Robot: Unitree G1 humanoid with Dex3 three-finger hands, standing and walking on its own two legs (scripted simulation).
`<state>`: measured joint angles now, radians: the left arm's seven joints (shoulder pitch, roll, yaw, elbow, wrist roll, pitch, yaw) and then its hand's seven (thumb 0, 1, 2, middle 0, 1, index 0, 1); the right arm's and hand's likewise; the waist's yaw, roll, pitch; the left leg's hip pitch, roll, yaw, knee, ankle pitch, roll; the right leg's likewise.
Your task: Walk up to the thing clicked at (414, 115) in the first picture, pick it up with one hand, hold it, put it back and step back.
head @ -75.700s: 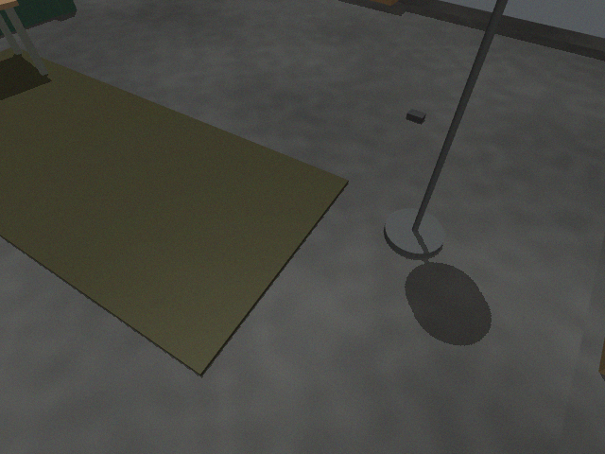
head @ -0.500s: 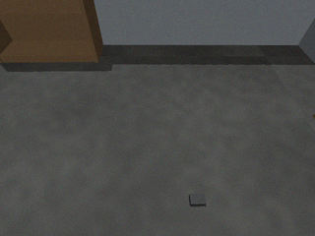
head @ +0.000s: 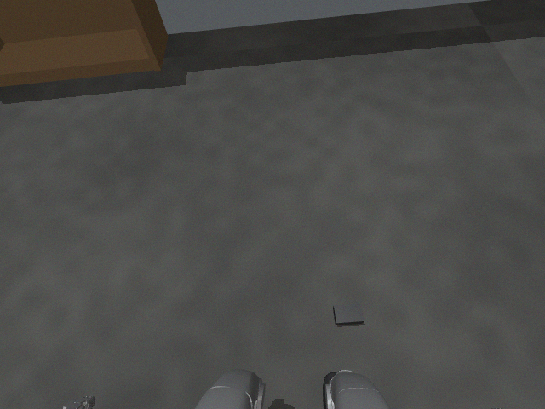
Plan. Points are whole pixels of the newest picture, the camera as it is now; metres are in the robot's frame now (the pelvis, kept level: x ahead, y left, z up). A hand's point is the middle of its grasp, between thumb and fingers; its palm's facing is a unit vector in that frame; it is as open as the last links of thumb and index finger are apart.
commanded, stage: walk up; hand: right
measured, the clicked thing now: (348, 314) +0.40 -0.19 -0.75
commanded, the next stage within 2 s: none
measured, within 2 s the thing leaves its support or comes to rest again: neither
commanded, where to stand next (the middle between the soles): +0.01 +0.05 m, yaw +1 degrees
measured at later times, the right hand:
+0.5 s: hand out of the picture -0.01 -0.21 -0.15, palm faces -0.11 +0.91 -0.41, open 7.3 cm
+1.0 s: hand out of the picture +0.03 -0.28 -0.15, palm faces -0.06 +0.93 -0.35, open 7.4 cm
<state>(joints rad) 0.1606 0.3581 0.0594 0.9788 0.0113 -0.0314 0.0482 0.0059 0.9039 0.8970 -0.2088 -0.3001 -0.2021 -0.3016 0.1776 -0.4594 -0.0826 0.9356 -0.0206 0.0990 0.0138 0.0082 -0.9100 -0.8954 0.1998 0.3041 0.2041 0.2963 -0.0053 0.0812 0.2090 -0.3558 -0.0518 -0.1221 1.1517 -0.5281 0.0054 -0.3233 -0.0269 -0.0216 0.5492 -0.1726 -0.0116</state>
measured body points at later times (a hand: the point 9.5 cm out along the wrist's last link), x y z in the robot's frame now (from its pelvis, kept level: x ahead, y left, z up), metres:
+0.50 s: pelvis -0.09 +0.05 -0.02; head -0.04 +0.09 +0.42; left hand +0.00 +0.39 -0.15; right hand +0.00 -0.25 -0.12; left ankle -0.08 +0.20 -0.73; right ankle -0.04 -0.10 -0.66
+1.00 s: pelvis -0.05 +0.01 +0.00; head -0.04 -0.02 +0.45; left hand -0.05 +0.35 -0.08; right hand +0.03 -0.32 -0.12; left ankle +0.06 +0.18 -0.66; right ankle -0.07 -0.11 -0.73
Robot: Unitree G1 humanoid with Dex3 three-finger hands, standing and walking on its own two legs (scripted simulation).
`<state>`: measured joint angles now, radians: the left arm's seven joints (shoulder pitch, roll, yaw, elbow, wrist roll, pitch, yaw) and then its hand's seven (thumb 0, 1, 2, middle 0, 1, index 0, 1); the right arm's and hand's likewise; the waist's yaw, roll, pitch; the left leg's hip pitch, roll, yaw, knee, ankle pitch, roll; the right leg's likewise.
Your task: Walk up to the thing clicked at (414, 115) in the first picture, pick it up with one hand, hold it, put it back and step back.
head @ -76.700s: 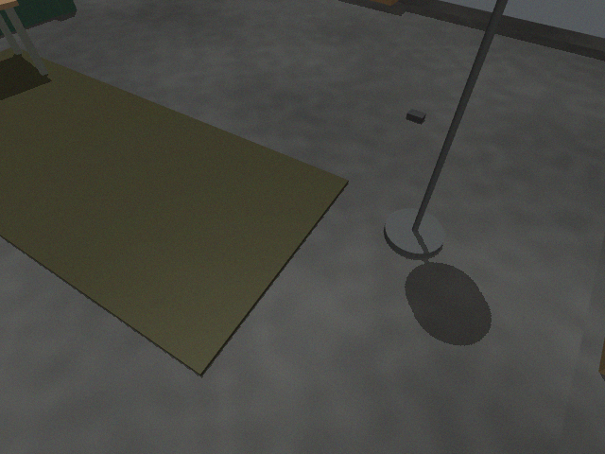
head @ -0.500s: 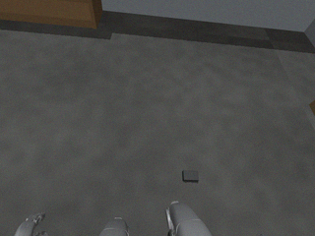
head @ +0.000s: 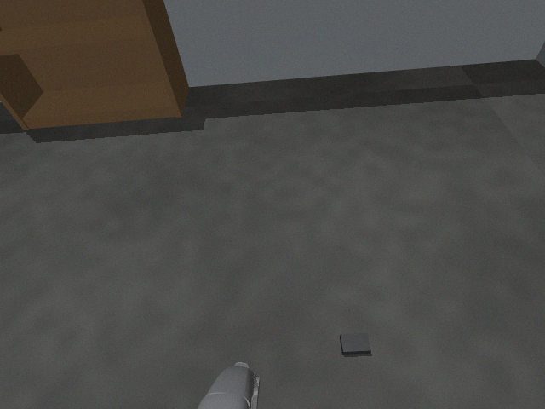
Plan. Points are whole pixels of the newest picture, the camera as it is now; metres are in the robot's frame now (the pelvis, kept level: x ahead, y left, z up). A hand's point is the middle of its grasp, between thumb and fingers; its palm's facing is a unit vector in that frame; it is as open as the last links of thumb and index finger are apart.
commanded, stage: walk up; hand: right
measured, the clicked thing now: (354, 344) +0.44 -0.20 -0.75
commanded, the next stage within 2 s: none
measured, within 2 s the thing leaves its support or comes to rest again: neither
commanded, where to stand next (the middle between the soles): +0.06 +0.04 m, yaw +1 degrees
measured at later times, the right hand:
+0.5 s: hand out of the picture +0.14 -0.22 -0.15, palm faces -0.01 +0.92 -0.38, open 7.3 cm
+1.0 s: hand out of the picture +0.02 -0.25 -0.14, palm faces -0.12 +0.91 -0.40, open 7.4 cm
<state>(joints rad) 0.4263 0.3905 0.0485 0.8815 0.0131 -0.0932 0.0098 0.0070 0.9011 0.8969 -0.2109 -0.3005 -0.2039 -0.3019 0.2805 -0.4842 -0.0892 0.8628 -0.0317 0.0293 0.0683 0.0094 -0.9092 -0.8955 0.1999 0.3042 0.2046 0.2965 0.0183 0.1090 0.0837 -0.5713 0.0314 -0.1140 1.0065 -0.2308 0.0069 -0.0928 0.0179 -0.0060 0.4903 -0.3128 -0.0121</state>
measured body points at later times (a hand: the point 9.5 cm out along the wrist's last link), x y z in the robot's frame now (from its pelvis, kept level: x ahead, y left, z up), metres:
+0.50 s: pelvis -0.02 +0.03 -0.03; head +0.03 +0.04 +0.41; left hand +0.07 +0.34 -0.15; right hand +0.14 -0.26 -0.13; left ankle +0.12 +0.16 -0.73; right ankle -0.05 -0.08 -0.72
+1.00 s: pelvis -0.03 +0.05 +0.00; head -0.02 +0.04 +0.45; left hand -0.03 +0.38 -0.10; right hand +0.02 -0.29 -0.11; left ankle +0.03 +0.19 -0.71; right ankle -0.04 -0.07 -0.73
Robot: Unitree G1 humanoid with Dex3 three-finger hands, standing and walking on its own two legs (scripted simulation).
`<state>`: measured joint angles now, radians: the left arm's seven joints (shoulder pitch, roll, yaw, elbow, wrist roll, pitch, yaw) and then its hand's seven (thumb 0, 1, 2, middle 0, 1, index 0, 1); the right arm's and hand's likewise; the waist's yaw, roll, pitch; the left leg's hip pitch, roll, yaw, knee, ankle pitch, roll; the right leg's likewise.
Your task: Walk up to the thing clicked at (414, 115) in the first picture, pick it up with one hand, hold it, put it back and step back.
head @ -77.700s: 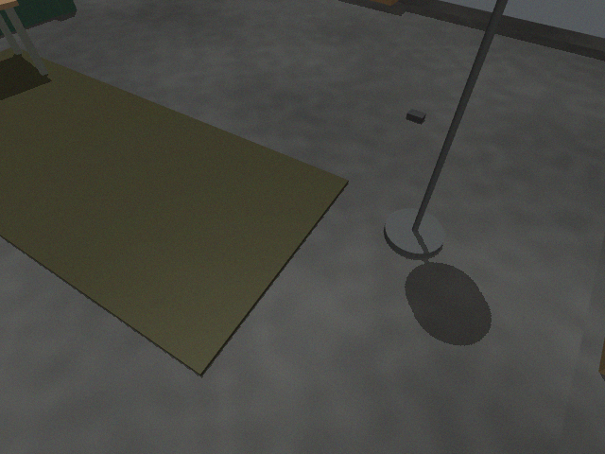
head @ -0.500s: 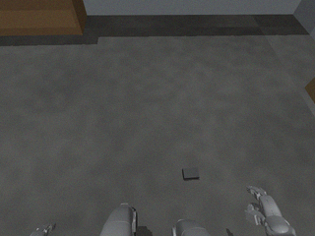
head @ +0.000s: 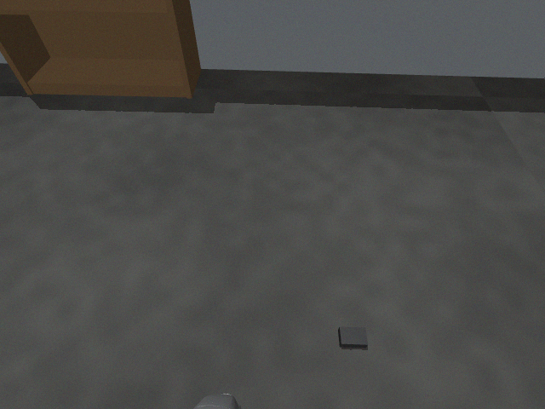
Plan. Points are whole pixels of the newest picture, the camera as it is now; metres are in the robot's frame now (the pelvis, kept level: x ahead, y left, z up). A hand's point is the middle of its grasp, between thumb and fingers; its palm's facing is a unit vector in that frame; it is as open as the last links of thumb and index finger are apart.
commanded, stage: walk up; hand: right
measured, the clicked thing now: (352, 337) +0.46 -0.27 -0.76
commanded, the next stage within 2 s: none
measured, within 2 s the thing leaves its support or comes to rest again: neither
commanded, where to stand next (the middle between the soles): +0.08 -0.01 m, yaw -1 degrees
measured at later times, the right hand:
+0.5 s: hand out of the picture +0.07 -0.30 -0.16, palm faces +0.05 +0.87 -0.48, open 7.4 cm
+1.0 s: hand out of the picture -0.06 -0.26 -0.15, palm faces +0.04 +0.92 -0.39, open 7.3 cm
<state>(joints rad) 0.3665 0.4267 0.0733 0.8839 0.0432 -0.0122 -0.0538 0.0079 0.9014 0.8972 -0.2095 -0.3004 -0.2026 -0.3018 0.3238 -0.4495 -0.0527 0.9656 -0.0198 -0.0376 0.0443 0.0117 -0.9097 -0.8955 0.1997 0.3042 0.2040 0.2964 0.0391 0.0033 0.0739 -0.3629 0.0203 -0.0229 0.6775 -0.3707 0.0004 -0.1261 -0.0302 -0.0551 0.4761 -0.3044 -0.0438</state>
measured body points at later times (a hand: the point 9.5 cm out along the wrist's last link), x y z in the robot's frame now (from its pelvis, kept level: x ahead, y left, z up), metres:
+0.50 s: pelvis -0.05 -0.01 -0.04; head +0.01 +0.01 +0.40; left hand +0.06 +0.31 -0.17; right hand +0.07 -0.34 -0.13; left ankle +0.08 +0.13 -0.74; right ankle -0.07 -0.16 -0.74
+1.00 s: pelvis -0.04 +0.01 -0.01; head -0.02 +0.02 +0.44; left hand +0.08 +0.33 -0.12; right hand -0.07 -0.31 -0.12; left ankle -0.06 +0.11 -0.74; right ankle +0.00 -0.14 -0.68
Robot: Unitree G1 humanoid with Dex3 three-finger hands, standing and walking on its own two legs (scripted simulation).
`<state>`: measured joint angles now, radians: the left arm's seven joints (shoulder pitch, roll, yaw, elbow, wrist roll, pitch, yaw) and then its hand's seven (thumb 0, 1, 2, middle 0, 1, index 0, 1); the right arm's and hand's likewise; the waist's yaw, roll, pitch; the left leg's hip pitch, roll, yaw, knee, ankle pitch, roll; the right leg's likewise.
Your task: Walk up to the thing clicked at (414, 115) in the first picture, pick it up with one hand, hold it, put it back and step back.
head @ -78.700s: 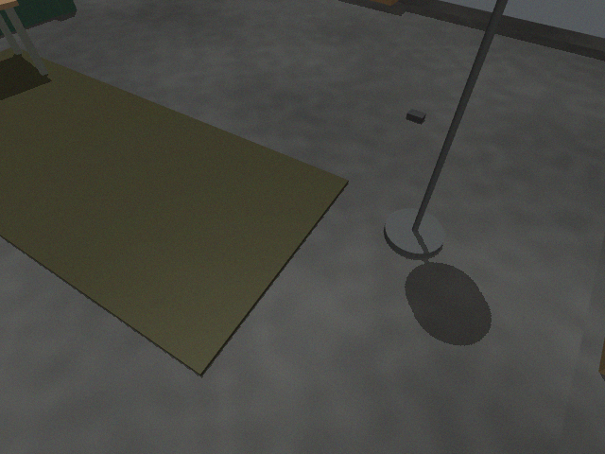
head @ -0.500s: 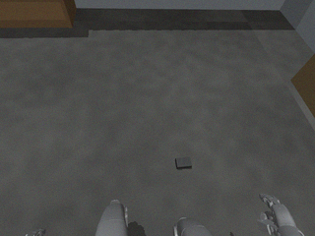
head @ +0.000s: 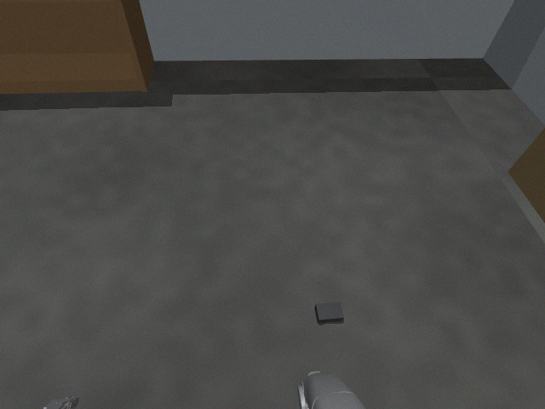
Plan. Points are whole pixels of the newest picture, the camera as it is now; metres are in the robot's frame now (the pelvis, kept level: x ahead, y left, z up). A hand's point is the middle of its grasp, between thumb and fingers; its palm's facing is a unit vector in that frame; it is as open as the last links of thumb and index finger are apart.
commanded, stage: walk up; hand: right
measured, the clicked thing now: (328, 312) +0.51 -0.26 -0.75
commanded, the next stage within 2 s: none
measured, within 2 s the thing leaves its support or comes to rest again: neither
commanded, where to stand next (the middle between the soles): +0.12 -0.02 m, yaw +1 degrees
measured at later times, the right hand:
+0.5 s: hand out of the picture +0.07 -0.29 -0.17, palm faces -0.08 +0.91 -0.40, open 7.3 cm
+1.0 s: hand out of the picture +0.06 -0.31 -0.14, palm faces -0.05 +0.93 -0.36, open 7.4 cm
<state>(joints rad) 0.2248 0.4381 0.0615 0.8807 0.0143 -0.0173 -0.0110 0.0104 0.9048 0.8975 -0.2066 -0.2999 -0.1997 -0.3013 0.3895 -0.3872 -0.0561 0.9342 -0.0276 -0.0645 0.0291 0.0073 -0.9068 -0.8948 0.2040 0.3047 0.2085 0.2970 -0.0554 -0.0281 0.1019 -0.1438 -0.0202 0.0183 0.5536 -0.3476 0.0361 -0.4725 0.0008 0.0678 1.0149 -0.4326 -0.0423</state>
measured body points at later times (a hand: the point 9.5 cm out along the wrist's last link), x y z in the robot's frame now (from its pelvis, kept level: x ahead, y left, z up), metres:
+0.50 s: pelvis -0.03 -0.02 -0.03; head +0.01 -0.01 +0.42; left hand +0.10 +0.29 -0.14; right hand +0.07 -0.33 -0.14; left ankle -0.06 +0.10 -0.74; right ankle +0.12 -0.14 -0.73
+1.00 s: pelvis +0.01 -0.04 +0.01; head +0.02 -0.05 +0.46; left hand +0.04 +0.28 -0.10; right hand +0.06 -0.36 -0.12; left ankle +0.02 +0.11 -0.67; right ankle -0.01 -0.14 -0.73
